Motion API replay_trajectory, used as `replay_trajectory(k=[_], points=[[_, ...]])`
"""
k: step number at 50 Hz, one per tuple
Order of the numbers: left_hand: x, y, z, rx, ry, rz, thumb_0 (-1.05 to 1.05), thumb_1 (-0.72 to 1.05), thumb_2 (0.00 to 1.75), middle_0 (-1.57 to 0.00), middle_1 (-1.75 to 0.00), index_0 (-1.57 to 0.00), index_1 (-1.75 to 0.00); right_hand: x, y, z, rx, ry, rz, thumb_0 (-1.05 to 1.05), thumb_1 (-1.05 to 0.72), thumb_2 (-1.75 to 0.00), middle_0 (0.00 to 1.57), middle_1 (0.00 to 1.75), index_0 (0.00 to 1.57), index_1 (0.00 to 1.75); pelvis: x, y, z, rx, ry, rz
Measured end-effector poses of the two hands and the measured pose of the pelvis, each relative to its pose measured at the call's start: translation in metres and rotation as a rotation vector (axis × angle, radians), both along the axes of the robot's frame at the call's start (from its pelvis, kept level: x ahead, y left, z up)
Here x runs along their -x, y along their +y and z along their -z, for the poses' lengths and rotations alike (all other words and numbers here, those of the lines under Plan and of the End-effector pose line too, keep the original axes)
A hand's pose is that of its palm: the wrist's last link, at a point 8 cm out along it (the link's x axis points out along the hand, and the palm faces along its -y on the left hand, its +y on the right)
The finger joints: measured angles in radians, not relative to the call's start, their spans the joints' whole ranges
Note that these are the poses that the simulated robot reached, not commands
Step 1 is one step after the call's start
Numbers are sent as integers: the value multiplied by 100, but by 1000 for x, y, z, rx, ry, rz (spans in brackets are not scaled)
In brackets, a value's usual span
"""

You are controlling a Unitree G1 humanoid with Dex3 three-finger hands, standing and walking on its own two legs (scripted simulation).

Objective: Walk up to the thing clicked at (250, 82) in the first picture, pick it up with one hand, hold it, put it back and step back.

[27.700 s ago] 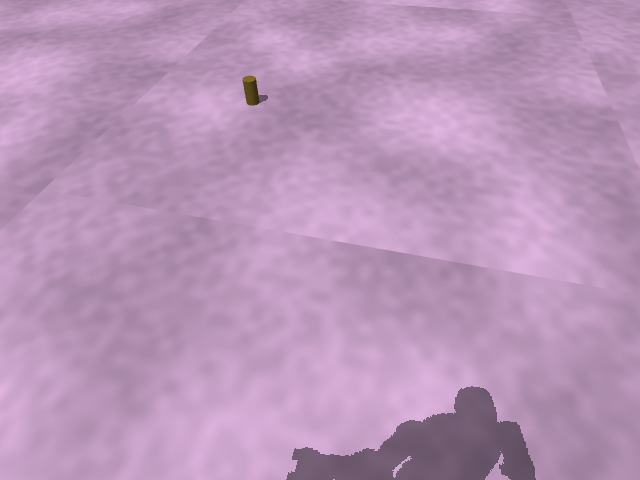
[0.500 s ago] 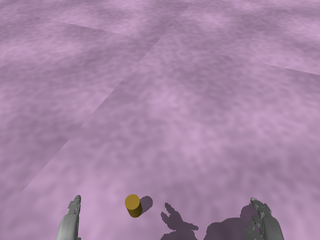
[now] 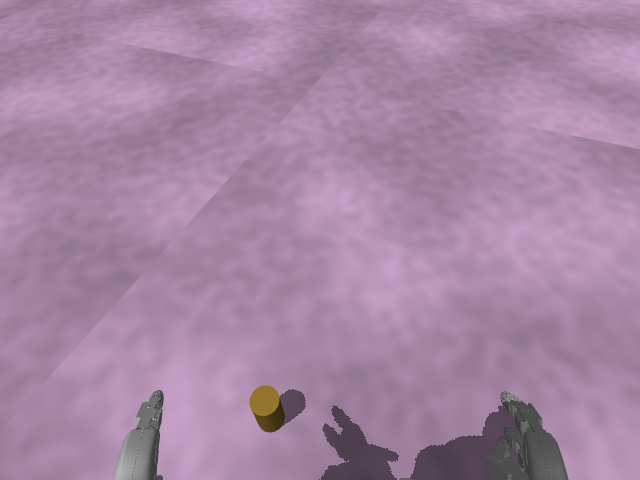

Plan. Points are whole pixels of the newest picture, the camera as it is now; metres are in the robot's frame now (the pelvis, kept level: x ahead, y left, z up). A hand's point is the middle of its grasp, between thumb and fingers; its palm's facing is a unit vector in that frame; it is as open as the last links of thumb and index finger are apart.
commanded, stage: home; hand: left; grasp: from the side
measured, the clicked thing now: (268, 409) +0.42 +0.18 -0.65
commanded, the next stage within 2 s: stand in 0.68 s
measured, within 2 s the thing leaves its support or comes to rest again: neither
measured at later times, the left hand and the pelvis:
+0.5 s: hand (187, 464) +0.17 +0.19 -0.06, palm faces +0.11 -0.95 -0.28, open 17.4 cm; pelvis +0.00 +0.00 +0.00, yaw +0 degrees
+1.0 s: hand (185, 457) +0.18 +0.19 -0.06, palm faces +0.10 -0.95 -0.28, open 15.0 cm; pelvis +0.01 +0.01 +0.00, yaw +0 degrees
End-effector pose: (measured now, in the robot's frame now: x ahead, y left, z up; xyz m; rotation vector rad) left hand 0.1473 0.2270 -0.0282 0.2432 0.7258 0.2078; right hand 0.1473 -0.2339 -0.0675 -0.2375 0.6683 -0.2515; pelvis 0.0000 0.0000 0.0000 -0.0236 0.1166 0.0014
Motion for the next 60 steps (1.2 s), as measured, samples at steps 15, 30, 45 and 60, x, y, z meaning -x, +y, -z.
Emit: replay_trajectory(k=[15,30,45,60], points=[[0,1,-1,2,-13,-1,-1,-53,6,-5,-6,-6,-6,2,1,0,1,4,-5,1,-90,-90,21,30,21,30,0,1,0,1,1,0],[-5,6,-2,3,-19,1,-1,-53,6,-5,-6,-6,-6,0,7,-1,7,-1,-1,1,-90,-90,21,30,20,30,-2,6,0,4,-2,2],[-7,9,0,6,-6,1,-1,-45,14,-10,-12,-10,-12,-4,11,0,5,8,-4,1,-90,-90,21,30,21,30,-7,9,0,7,9,3],[-14,16,13,-30,8,76,0,47,79,-20,-29,-20,-29,-6,7,9,43,121,-110,1,-90,-90,21,30,20,30,-7,9,-4,-5,-35,-1]])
